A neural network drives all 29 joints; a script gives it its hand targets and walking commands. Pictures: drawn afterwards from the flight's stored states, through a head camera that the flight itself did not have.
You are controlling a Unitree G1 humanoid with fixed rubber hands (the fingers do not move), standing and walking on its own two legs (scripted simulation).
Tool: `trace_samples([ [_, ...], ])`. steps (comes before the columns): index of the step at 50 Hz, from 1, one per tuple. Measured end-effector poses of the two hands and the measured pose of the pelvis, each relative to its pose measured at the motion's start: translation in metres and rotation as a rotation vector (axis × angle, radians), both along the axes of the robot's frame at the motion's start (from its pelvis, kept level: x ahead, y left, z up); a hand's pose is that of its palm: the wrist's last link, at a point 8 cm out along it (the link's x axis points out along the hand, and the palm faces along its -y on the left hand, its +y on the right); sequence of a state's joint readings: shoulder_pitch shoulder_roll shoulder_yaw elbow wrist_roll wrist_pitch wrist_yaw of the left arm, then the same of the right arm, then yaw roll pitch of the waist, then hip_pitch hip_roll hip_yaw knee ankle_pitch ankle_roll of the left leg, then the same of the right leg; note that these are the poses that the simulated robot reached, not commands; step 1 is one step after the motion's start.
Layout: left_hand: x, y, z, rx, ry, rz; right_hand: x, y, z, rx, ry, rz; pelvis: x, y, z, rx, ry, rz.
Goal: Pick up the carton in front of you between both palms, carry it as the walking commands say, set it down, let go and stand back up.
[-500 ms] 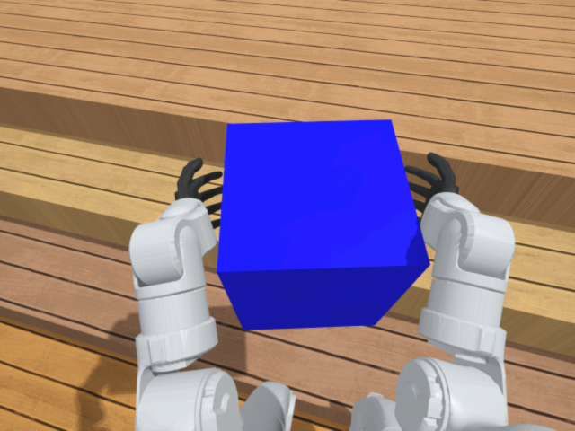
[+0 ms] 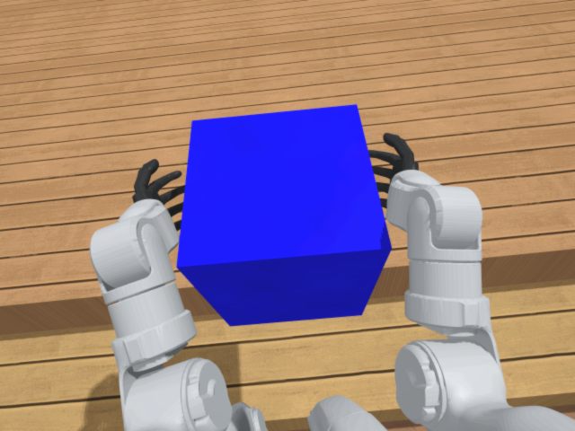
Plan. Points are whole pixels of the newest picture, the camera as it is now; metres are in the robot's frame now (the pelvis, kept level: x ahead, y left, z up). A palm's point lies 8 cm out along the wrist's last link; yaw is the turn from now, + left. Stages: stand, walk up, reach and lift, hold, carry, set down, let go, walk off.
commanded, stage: carry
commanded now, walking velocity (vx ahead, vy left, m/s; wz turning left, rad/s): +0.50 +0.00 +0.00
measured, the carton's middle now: (285, 228) +0.36 -0.06 +0.08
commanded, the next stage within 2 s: none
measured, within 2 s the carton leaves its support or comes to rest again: neither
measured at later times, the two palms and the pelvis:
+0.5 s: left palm out of the picture +0.62 +0.12 +0.32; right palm out of the picture +0.68 -0.19 +0.32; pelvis +0.30 -0.09 +0.19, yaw +2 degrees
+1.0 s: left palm out of the picture +1.00 +0.10 +0.50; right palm out of the picture +0.96 -0.20 +0.50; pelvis +0.63 -0.01 +0.35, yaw +0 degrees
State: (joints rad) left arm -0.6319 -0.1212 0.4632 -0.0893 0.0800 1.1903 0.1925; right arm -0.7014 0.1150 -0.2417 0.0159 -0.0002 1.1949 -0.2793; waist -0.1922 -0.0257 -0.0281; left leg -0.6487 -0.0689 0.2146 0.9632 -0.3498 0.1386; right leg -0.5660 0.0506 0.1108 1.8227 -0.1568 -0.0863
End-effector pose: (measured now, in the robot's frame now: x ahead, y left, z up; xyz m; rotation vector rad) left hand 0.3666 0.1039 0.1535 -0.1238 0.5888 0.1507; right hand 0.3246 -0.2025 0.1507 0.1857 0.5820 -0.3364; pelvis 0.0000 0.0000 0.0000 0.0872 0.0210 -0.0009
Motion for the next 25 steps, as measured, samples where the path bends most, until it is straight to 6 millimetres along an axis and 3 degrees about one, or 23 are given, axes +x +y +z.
trace_samples([
  [5, 0.052, -0.001, 0.055, -0.028, -0.022, 0.008, 0.062, 0.0, 0.066, -0.008, -0.03, 0.02, 0.055, -0.007, 0.052, -0.051, 0.005, -0.007],
  [9, 0.103, 0.003, 0.097, -0.04, -0.092, 0.024, 0.12, 0.003, 0.121, -0.071, -0.099, 0.053, 0.104, -0.024, 0.073, -0.089, 0.023, 0.002],
  [12, 0.141, 0.005, 0.115, -0.056, -0.099, 0.062, 0.167, 0.005, 0.148, -0.088, -0.11, 0.08, 0.146, -0.039, 0.088, -0.128, 0.028, 0.011],
  [17, 0.202, 0.007, 0.13, -0.057, -0.044, 0.116, 0.256, 0.007, 0.155, -0.052, -0.067, 0.152, 0.218, -0.067, 0.11, -0.18, 0.077, 0.02],
  [20, 0.225, 0.009, 0.141, -0.047, -0.019, 0.175, 0.306, 0.008, 0.153, -0.065, -0.038, 0.188, 0.253, -0.085, 0.132, -0.173, 0.07, 0.029],
  [25, 0.256, 0.012, 0.17, -0.015, 0.051, 0.236, 0.351, 0.012, 0.171, 0.017, 0.026, 0.198, 0.301, -0.089, 0.191, -0.158, 0.032, 0.033],
])
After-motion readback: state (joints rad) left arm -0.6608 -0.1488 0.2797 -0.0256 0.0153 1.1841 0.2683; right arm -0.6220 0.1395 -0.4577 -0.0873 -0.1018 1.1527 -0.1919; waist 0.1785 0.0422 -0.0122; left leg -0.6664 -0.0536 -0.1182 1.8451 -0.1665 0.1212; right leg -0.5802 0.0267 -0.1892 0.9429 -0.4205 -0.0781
